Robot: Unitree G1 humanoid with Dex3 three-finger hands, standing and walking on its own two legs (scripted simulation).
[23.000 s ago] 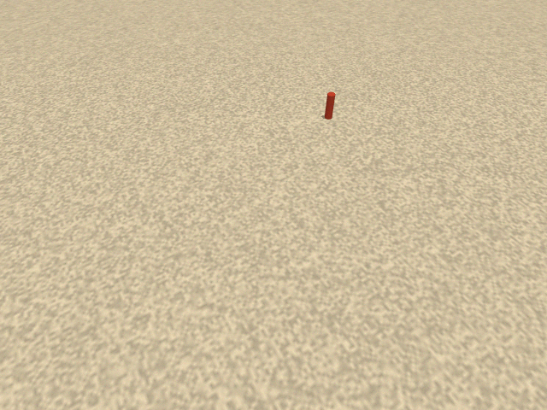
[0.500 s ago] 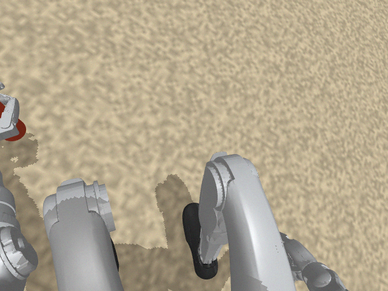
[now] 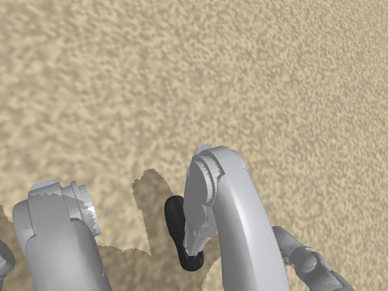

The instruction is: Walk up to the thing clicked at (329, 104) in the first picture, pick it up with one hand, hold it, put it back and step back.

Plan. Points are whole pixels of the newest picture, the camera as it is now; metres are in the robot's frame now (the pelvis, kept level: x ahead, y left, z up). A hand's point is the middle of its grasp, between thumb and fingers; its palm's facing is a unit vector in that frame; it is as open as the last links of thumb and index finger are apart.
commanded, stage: lower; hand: left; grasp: from the side
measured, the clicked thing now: out of the picture +0.45 +0.31 -0.14
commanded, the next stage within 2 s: loosen in 1.06 s
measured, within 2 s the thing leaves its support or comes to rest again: rests again in 0.92 s
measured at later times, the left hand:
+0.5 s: hand out of the picture +0.46 +0.30 -0.16, palm faces +0.39 -0.92 -0.01, open 6.2 cm
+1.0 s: hand out of the picture +0.46 +0.29 -0.19, palm faces +0.38 -0.92 -0.02, open 6.2 cm
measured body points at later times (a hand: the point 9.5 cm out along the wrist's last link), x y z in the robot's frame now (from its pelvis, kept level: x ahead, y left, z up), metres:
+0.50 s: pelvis -0.01 +0.01 -0.01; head +0.24 +0.16 +0.33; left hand +0.44 +0.34 -0.16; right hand +0.12 -0.26 -0.05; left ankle +0.08 +0.13 -0.26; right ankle +0.13 -0.12 -0.26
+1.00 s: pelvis -0.01 +0.01 -0.01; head +0.24 +0.19 +0.32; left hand +0.44 +0.34 -0.18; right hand +0.13 -0.25 -0.04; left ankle +0.08 +0.13 -0.26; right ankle +0.13 -0.12 -0.26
